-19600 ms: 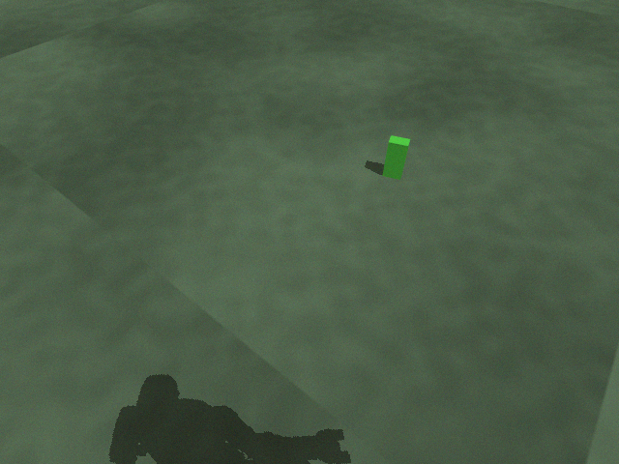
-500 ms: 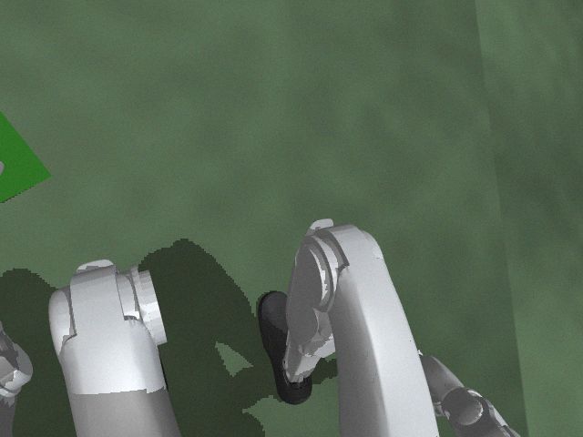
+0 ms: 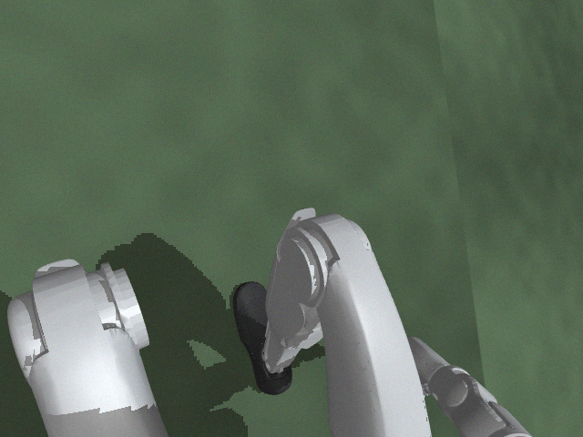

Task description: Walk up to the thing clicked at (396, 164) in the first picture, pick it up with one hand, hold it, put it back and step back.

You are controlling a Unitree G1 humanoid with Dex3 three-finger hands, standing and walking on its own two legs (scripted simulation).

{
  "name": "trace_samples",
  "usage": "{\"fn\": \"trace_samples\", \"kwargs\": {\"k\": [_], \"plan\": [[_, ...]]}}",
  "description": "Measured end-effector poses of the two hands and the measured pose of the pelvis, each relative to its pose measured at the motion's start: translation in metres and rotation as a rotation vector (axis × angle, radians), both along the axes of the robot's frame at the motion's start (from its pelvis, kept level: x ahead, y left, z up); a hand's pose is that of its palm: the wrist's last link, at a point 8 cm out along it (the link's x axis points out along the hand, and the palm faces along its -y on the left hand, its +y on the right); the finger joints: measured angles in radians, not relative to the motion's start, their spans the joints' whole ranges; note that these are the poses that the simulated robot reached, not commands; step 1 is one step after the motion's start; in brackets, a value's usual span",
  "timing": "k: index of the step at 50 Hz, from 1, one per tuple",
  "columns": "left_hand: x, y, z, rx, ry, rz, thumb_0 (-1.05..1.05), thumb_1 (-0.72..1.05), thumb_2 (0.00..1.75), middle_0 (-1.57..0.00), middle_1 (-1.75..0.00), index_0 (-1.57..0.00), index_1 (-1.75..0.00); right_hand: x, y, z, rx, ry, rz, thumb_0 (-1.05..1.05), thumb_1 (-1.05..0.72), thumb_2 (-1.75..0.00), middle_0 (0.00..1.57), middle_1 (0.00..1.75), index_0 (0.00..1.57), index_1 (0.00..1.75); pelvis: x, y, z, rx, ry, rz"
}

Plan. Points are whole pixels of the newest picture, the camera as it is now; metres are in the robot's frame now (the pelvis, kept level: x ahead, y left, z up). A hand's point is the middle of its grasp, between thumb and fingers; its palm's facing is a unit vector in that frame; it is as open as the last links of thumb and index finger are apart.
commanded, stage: lower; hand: left
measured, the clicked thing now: out of the picture +0.46 +0.32 -0.17
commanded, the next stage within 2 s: loosen in 0.66 s
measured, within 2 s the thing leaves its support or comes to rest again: rests again in 0.48 s
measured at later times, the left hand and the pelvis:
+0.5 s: hand out of the picture +0.44 +0.35 -0.17, palm faces +0.55 -0.84 -0.02, open 9.9 cm; pelvis -0.01 +0.00 +0.00, yaw -2 degrees
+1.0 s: hand out of the picture +0.44 +0.35 -0.17, palm faces +0.55 -0.84 -0.02, open 9.6 cm; pelvis -0.01 +0.01 +0.00, yaw -3 degrees
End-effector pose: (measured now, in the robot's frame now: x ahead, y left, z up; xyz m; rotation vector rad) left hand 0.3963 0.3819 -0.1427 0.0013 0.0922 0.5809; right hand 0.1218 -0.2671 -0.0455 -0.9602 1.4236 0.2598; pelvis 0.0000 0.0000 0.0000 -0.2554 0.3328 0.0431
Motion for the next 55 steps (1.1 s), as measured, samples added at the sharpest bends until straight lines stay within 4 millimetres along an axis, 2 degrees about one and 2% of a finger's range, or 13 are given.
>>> {"fn": "trace_samples", "kwargs": {"k": [7,17,31,41,55], "plan": [[-0.002,-0.001,-0.010,-0.006,-0.001,0.005,-0.02,-0.57,1.05,-0.83,-1.17,-0.88,-1.20,0.003,0.003,0.004,-0.016,-0.006,0.039,0.00,-0.90,-0.89,0.20,0.30,0.20,0.30,-0.003,0.001,-0.002,-0.009,-0.025,-0.007],[0.000,0.003,-0.012,0.011,-0.008,0.004,-0.02,-0.57,1.05,-0.83,-1.17,-0.88,-1.20,0.006,0.006,0.006,-0.029,0.000,0.079,0.00,-0.89,-0.89,0.20,0.30,0.20,0.30,-0.004,0.002,-0.003,-0.018,-0.043,-0.013],[-0.001,-0.002,-0.026,-0.013,-0.006,0.002,-0.02,-0.57,1.03,-0.84,-1.16,-0.89,-1.18,0.009,0.011,0.011,-0.048,-0.009,0.118,0.00,-0.89,-0.89,0.20,0.30,0.20,0.30,-0.007,0.004,-0.005,-0.034,-0.069,-0.025],[-0.001,0.000,-0.026,-0.004,-0.007,-0.006,-0.02,-0.56,1.01,-0.85,-1.14,-0.90,-1.17,0.012,0.013,0.015,-0.063,-0.015,0.146,0.00,-0.89,-0.89,0.20,0.30,0.20,0.30,-0.009,0.005,-0.005,-0.042,-0.084,-0.028],[0.001,0.002,-0.023,-0.002,-0.040,0.004,-0.02,-0.39,0.68,-0.90,-0.91,-0.95,-0.90,0.012,0.018,0.017,-0.062,-0.015,0.164,0.00,-0.90,-0.88,0.20,0.30,0.20,0.30,-0.010,0.006,-0.004,-0.047,-0.091,-0.032]]}}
